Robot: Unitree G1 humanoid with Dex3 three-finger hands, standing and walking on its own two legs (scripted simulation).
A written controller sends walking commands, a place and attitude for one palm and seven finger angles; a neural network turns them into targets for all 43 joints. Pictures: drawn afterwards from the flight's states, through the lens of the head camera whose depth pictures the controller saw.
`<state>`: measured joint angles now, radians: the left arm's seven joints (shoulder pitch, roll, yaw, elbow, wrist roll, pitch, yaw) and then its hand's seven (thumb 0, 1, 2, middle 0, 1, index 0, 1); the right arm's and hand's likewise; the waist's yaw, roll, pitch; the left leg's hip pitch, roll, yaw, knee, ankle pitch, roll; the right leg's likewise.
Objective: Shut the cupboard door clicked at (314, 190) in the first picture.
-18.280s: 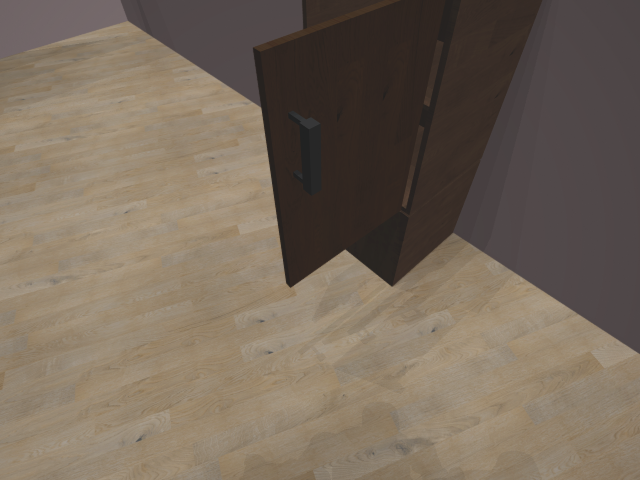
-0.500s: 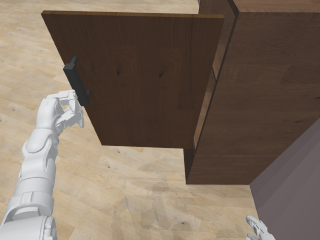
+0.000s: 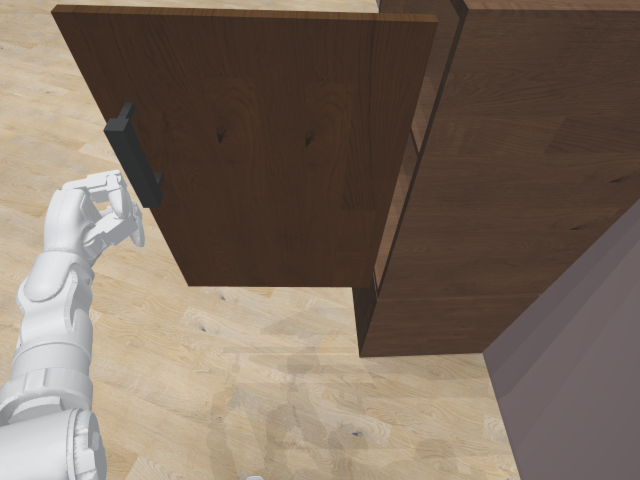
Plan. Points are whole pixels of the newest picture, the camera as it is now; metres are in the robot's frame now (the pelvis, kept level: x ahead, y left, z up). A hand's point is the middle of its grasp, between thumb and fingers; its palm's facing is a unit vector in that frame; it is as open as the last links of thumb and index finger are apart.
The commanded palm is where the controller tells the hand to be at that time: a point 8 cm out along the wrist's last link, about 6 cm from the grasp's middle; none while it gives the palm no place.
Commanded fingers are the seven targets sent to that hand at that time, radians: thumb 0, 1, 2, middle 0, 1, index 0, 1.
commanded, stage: push the door shut along its arc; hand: left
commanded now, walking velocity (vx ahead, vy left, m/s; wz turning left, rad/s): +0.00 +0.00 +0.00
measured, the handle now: (141, 157) +0.52 +0.25 +0.10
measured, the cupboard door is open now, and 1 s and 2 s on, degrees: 88 78 70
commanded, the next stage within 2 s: pull the fist back off the door in 1.96 s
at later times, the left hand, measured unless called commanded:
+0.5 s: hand (150, 187) +0.45 +0.22 +0.11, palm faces -0.08 -1.00 -0.01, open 3.2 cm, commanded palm +0.44 +0.27 +0.10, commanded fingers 0.00 0.90 0.90 -1.30 -1.50 -1.30 -1.50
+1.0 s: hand (168, 161) +0.50 +0.21 +0.10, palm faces -0.19 -0.98 +0.01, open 3.1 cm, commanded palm +0.51 +0.24 +0.10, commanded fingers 0.00 0.90 0.90 -1.30 -1.50 -1.30 -1.50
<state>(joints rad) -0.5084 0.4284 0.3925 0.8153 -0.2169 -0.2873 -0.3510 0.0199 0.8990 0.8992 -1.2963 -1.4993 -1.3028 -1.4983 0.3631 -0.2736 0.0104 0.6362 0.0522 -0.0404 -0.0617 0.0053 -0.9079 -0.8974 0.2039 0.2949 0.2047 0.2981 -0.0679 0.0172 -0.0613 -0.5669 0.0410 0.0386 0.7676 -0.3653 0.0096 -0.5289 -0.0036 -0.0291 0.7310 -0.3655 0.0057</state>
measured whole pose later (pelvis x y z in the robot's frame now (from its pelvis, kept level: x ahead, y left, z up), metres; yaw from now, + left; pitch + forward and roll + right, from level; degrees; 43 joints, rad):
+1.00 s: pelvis -0.02 +0.01 -0.03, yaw +0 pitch +19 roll -3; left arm -1.10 0.69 0.35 1.31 -0.13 -0.25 -0.52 0.02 0.90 0.90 -1.30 -1.50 -1.32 -1.50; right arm 0.39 -0.31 0.04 0.67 0.03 -0.03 -0.06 0.00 -0.91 -0.90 0.21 0.30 0.21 0.30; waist -0.19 0.02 -0.06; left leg -0.88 0.05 0.00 0.94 -0.39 0.02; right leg -0.81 0.01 -0.06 0.86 -0.38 0.01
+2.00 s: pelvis -0.01 +0.00 -0.05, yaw -1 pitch +26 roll -5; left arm -1.46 0.74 0.20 1.40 -0.05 -0.14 -0.53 0.03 0.97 0.98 -1.30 -1.50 -1.30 -1.50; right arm 0.40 -0.30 0.05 0.71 -0.01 -0.05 -0.06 0.00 -0.91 -0.90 0.21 0.30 0.21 0.30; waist -0.28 0.04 -0.05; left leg -1.07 0.08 -0.02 1.08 -0.46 0.01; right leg -0.99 0.03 -0.07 0.98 -0.43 0.00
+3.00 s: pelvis +0.01 +0.01 -0.01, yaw +0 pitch +17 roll -2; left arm -0.98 0.30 0.25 1.17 -0.05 -0.31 -0.02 0.02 0.90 0.90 -1.30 -1.50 -1.31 -1.50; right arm 0.39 -0.27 -0.02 0.66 -0.02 0.00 0.04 0.00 -0.91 -0.90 0.20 0.29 0.20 0.30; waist -0.16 0.05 -0.11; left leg -0.76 0.05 0.01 0.88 -0.42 0.01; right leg -0.70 0.00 -0.04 0.81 -0.41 0.01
